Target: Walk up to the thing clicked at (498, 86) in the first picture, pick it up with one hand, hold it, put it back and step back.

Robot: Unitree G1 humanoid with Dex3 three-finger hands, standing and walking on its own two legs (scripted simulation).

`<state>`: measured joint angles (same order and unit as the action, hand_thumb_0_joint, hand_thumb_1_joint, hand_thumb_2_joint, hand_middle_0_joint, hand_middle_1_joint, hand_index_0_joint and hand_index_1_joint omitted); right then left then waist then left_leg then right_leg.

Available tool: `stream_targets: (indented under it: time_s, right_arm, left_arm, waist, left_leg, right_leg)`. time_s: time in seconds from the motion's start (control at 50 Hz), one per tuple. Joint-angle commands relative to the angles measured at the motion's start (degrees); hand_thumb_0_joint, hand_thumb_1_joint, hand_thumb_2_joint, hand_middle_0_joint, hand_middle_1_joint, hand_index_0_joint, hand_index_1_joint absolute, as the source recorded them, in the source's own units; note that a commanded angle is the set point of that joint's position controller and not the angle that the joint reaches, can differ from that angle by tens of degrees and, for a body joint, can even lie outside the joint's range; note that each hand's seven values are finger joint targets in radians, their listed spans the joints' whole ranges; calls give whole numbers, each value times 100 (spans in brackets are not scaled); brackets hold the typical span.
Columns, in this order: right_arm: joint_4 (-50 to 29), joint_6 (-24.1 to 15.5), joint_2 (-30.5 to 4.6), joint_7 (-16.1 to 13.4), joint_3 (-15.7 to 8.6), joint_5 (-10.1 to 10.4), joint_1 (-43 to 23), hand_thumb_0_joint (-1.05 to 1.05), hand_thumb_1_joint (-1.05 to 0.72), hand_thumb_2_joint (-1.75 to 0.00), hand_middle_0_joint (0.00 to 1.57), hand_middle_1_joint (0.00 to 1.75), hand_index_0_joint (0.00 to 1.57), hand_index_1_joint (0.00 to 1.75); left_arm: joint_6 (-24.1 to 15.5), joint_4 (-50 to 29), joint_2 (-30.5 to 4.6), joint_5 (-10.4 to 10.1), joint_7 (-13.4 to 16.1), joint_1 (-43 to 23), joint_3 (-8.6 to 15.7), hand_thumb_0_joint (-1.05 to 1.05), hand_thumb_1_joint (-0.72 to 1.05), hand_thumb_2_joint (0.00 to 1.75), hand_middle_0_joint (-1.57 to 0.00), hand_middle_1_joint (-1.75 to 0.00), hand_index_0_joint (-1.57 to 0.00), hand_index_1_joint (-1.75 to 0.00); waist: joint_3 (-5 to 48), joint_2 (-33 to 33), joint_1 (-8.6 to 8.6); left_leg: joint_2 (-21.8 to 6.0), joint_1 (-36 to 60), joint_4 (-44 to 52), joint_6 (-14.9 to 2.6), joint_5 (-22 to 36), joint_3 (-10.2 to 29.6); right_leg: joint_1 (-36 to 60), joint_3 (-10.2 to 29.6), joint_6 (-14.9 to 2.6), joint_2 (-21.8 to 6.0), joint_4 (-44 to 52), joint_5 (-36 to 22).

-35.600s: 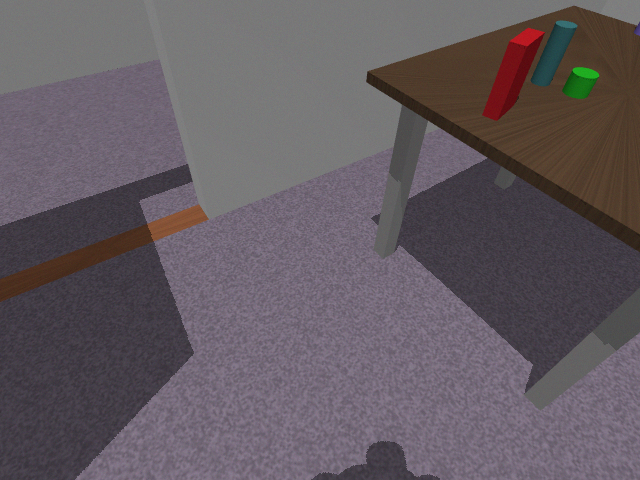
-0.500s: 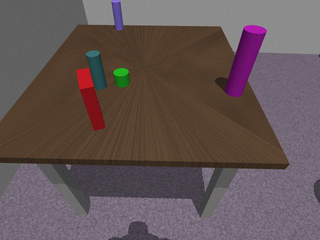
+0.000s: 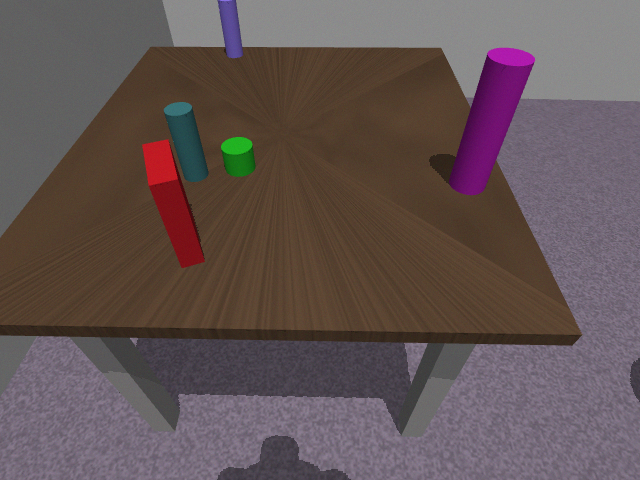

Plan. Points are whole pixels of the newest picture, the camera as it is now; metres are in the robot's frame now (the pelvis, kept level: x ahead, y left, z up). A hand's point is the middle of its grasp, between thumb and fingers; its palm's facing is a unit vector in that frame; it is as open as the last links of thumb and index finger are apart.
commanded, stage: home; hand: left
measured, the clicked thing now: (175, 206) +0.51 +0.24 +0.06
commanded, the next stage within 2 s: stand in 0.18 s
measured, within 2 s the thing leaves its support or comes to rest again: neither
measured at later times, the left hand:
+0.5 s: hand out of the picture +0.07 +0.25 -0.15, palm faces -0.03 -0.93 -0.36, open 14.9 cm
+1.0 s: hand out of the picture +0.07 +0.25 -0.16, palm faces -0.04 -0.93 -0.35, open 7.5 cm
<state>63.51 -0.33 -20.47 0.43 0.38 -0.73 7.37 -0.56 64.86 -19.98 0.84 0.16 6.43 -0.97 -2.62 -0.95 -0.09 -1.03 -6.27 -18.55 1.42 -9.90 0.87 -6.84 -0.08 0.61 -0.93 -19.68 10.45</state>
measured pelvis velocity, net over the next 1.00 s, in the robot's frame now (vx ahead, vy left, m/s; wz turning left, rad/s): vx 0.00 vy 0.00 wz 0.00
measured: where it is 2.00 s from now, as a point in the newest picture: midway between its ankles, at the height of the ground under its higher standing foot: outside the picture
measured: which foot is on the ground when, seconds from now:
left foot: down 0.00-1.00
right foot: down 0.00-1.00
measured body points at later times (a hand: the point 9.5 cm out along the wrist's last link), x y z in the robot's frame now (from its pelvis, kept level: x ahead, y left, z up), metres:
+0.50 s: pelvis +0.00 +0.00 +0.00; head +0.00 -0.01 +0.45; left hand +0.08 +0.30 -0.13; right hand +0.07 -0.30 -0.14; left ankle +0.00 +0.14 -0.75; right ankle +0.00 -0.12 -0.75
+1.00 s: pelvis +0.00 +0.00 +0.00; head +0.01 -0.01 +0.45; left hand +0.07 +0.30 -0.13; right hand +0.06 -0.30 -0.14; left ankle +0.00 +0.14 -0.75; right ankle +0.00 -0.12 -0.75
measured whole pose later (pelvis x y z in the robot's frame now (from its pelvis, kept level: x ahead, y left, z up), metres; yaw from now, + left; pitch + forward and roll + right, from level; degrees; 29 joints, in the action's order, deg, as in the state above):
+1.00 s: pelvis +0.00 +0.00 +0.00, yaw +0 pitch -2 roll +0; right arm 64.2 -0.3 -20.2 0.5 0.0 -0.8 8.2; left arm -0.3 64.7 -20.2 0.8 -0.1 7.5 -0.6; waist -3.2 -0.4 0.0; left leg -1.4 -6.0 -18.1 1.6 -10.0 0.7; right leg -6.7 0.1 0.3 -0.5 -19.2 10.4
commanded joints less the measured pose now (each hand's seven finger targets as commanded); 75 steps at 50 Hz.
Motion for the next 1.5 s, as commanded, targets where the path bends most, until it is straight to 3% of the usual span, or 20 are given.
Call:
stream_targets:
  time_s: [0.0, 0.08, 0.18, 0.26, 0.3, 0.32, 0.46, 0.62, 0.7, 0.74, 0.82, 1.0, 1.14, 1.32, 1.38, 1.48]
  right_arm:
    - [-275, -82, -1192, -88, -228, 15, -136, 0, -90, -90, 20, 30, 20, 30]
    - [-282, -92, -1206, -95, -234, -3, -142, 0, -90, -90, 20, 30, 20, 30]
    - [-269, -92, -1184, -94, -227, 7, -167, 0, -90, -90, 20, 30, 20, 30]
    - [-277, -98, -1205, -94, -244, 5, -125, 0, -90, -90, 20, 30, 20, 30]
    - [-270, -100, -1201, -89, -243, 3, -132, 0, -90, -90, 20, 30, 20, 30]
    - [-278, -98, -1209, -94, -250, 8, -135, 0, -90, -90, 20, 30, 20, 30]
    - [-288, -89, -1179, -92, -247, 4, -146, 0, -90, -90, 20, 30, 20, 30]
    - [-252, -90, -1171, -81, -245, 6, -111, 0, -90, -90, 20, 30, 20, 30]
    - [-237, -82, -1161, -73, -252, -4, -85, 0, -90, -90, 20, 30, 20, 30]
    - [-261, -94, -1203, -78, -264, -10, -109, 0, -90, -90, 20, 30, 20, 30]
    - [-248, -107, -1162, -84, -243, 1, -68, 0, -90, -90, 20, 30, 20, 30]
    - [-255, -102, -1181, -90, -249, 16, -100, 0, -90, -90, 20, 30, 20, 30]
    - [-237, -91, -1172, -92, -240, 7, -132, 0, -90, -90, 20, 30, 20, 30]
    - [-263, -111, -1178, -101, -259, 19, -180, 0, -90, -90, 20, 30, 20, 30]
    - [-273, -112, -1182, -93, -267, 21, -180, 0, -90, -90, 20, 30, 20, 30]
    - [-252, -97, -1191, -102, -264, 19, -187, 0, -90, -90, 20, 30, 20, 30]
  left_arm:
    - [-117, -329, -1307, -31, 76, -209, 243, 0, -55, 5, -5, -5, -5, -5]
    - [-128, -353, -1301, -35, 72, -207, 246, 0, -56, 5, -5, -5, -5, -5]
    - [-114, -340, -1297, -23, 69, -223, 248, 0, -54, 6, -5, -6, -5, -6]
    - [-122, -369, -1299, -29, 68, -234, 257, 0, -54, 6, -5, -6, -5, -6]
    - [-133, -375, -1297, -28, 68, -224, 247, 0, -38, 22, -20, -22, -20, -22]
    - [-130, -377, -1295, -21, 71, -229, 253, 0, -30, 30, -20, -30, -20, -30]
    - [-118, -370, -1328, -27, 63, -222, 265, 0, 26, 86, -20, -30, -20, -30]
    - [-114, -363, -1330, -20, 54, -186, 279, 0, 90, 90, -20, -30, -20, -30]
    - [-108, -367, -1335, -23, 50, -166, 289, 0, 90, 90, -20, -30, -20, -30]
    - [-115, -409, -1330, -16, 44, -175, 283, 0, 90, 90, -20, -30, -20, -30]
    - [-115, -387, -1319, -31, 48, -151, 282, 0, 90, 90, -20, -30, -20, -30]
    - [-121, -379, -1302, -36, 59, -120, 268, 0, 90, 90, -20, -30, -20, -30]
    - [-100, -377, -1297, -38, 54, -129, 274, 0, 90, 90, -20, -30, -20, -30]
    - [-105, -407, -1306, -29, 55, -168, 294, 0, 90, 90, -20, -30, -20, -30]
    - [-128, -423, -1286, -29, 58, -149, 285, 0, 90, 90, -20, -30, -20, -30]
    - [-104, -399, -1253, -33, 60, -141, 281, 0, 90, 90, -20, -30, -20, -30]
  waist:
    - [385, 83, 24]
    - [436, 47, 11]
    - [269, 62, 9]
    - [443, 52, 32]
    - [421, 68, 17]
    - [460, 55, 27]
    - [337, 114, 21]
    - [144, 114, 34]
    - [126, 114, 30]
    - [295, 17, 27]
    - [274, 81, 38]
    - [458, 96, 24]
    - [251, 57, 13]
    - [326, 54, 15]
    - [529, 83, 18]
    - [315, 57, 17]
  left_leg:
    - [-600, 64, 279, -183, 652, 440]
    - [-617, 83, 247, -182, 774, 422]
    - [-600, -3, 325, -178, 511, 447]
    - [-626, 127, 285, -189, 679, 411]
    - [-628, 115, 286, -187, 717, 422]
    - [-633, 139, 261, -195, 740, 422]
    - [-620, 90, 336, -192, 525, 405]
    - [-595, -8, 412, -198, 185, 447]
    - [-585, -39, 414, -209, 51, 437]
    - [-607, 35, 366, -206, 266, 423]
    - [-623, 23, 396, -201, 311, 449]
    - [-648, 153, 293, -213, 800, 408]
    - [-627, 47, 358, -192, 539, 429]
    - [-650, 148, 344, -187, 717, 426]
    - [-663, 268, 257, -201, 1027, 390]
    - [-648, 167, 315, -195, 760, 394]
  right_leg:
    - [96, 558, -170, -624, 327, -810]
    - [151, 560, -174, -646, 317, -992]
    - [36, 539, -163, -614, 399, -662]
    - [118, 561, -196, -644, 352, -855]
    - [112, 547, -185, -638, 349, -881]
    - [153, 550, -185, -646, 346, -956]
    - [73, 545, -197, -626, 372, -701]
    - [-116, 564, -185, -587, 480, -257]
    - [-138, 608, -197, -584, 538, 69]
    - [-42, 612, -206, -613, 462, -365]
    - [-22, 583, -205, -607, 398, -386]
    - [183, 550, -200, -641, 309, -1035]
    - [37, 545, -190, -615, 390, -673]
    - [74, 529, -197, -619, 357, -828]
    - [210, 513, -184, -649, 317, -1203]
    - [100, 511, -182, -622, 377, -958]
